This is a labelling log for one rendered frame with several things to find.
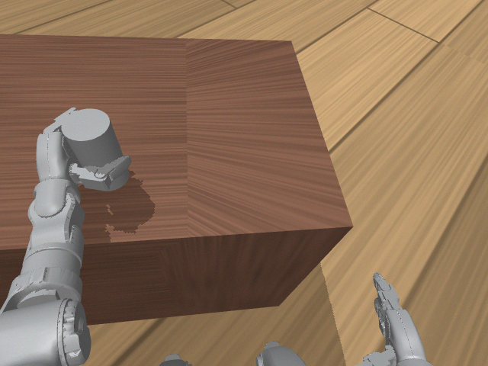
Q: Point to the can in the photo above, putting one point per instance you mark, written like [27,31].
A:
[92,138]

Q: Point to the right robot hand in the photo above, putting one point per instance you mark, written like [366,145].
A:
[402,337]

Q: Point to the left robot hand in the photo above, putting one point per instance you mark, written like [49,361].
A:
[56,159]

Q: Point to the left robot arm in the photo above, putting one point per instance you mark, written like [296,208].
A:
[42,321]

